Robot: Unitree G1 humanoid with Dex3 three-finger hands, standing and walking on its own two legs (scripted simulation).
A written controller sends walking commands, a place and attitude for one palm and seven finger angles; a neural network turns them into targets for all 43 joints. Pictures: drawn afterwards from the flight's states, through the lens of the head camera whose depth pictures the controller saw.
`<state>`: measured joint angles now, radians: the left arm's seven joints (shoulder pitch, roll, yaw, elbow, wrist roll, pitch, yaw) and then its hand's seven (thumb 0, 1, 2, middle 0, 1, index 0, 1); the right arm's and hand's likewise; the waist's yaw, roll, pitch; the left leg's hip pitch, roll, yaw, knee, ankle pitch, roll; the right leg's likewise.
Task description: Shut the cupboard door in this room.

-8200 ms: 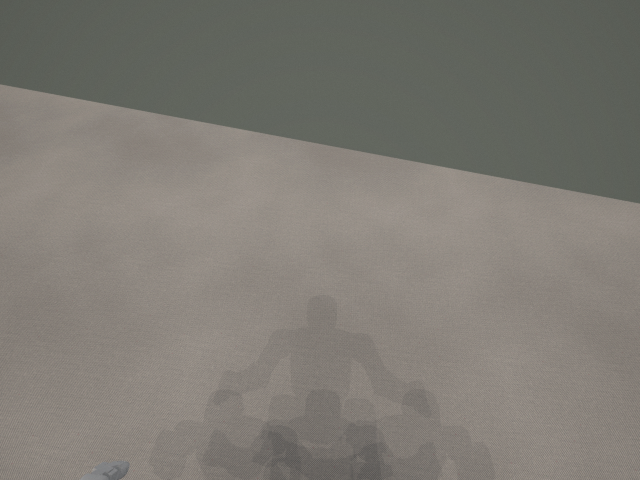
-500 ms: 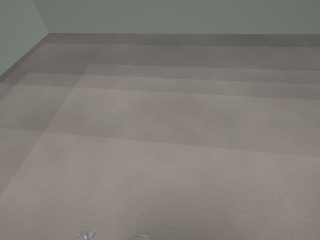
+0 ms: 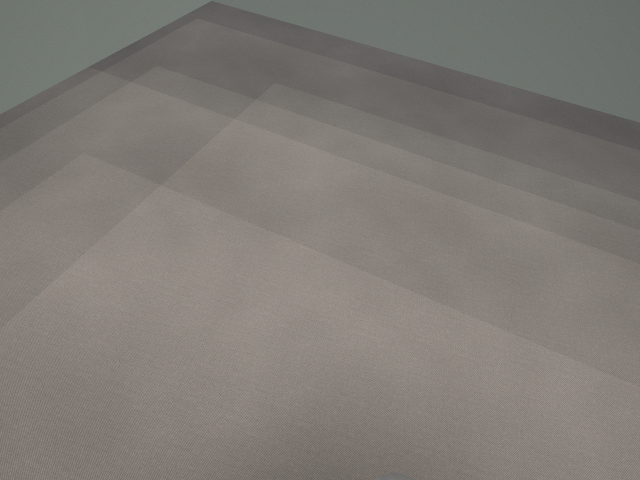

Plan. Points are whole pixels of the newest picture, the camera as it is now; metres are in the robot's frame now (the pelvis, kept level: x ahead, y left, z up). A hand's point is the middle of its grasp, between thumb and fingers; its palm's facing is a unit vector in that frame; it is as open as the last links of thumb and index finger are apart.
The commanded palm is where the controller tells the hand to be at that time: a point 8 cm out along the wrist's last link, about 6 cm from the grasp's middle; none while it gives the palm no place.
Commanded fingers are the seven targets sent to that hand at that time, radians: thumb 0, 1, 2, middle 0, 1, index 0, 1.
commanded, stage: turn or walk to find it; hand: left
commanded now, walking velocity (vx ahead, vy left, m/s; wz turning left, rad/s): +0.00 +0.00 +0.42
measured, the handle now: out of the picture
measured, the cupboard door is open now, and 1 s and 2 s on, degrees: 86 86 86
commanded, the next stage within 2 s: stand and wait in 1.32 s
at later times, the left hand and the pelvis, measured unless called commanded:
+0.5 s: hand out of the picture +0.04 +0.16 -0.13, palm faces +0.22 -0.94 -0.27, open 7.4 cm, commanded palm none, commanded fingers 0.00 0.90 0.90 -0.20 -0.30 -0.20 -0.30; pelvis -0.02 -0.04 +0.01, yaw +13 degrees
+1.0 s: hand out of the picture -0.12 +0.21 -0.17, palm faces +0.46 -0.85 -0.25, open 7.4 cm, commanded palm none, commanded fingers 0.00 0.90 0.90 -0.20 -0.30 -0.20 -0.30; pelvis -0.06 +0.00 +0.01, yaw +25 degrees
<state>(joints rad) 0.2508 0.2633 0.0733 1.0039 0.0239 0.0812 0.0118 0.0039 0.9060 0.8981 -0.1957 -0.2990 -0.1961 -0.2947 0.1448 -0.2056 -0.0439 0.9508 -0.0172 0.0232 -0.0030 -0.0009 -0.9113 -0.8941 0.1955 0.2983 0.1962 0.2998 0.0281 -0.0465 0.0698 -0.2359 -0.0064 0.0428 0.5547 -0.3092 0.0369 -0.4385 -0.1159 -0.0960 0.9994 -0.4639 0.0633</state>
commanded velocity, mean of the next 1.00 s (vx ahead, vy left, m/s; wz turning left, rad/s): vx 0.00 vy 0.00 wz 0.42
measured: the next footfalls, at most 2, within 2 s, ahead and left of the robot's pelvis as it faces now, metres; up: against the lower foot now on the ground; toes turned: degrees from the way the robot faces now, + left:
right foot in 0.34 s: +0.04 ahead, -0.13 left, +0.00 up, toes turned +5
left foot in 0.82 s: -0.07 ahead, +0.11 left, +0.00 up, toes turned +26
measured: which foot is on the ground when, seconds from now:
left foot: down 0.00-0.36, up 0.38-0.80, down 0.82-1.00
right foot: up 0.00-0.32, down 0.34-0.80, up 0.82-1.00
